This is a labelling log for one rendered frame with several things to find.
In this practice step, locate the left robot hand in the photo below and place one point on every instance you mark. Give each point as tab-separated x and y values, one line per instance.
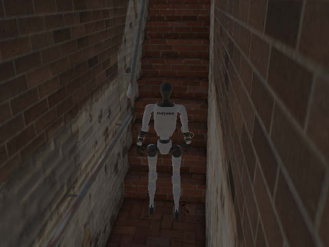
138	148

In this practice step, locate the robot left forearm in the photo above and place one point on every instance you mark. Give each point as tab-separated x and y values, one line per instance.
141	137

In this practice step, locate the robot left shin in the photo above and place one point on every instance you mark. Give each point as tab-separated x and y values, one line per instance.
151	189

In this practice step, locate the robot head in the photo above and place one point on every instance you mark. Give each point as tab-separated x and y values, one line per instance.
166	89

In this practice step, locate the right robot hand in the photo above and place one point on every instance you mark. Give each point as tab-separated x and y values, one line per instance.
184	145

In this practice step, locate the robot right forearm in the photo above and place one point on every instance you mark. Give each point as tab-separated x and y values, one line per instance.
187	137

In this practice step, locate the left robot upper arm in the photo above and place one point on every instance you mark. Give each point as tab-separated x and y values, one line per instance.
146	117

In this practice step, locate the right robot upper arm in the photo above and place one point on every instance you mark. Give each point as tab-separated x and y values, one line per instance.
183	118

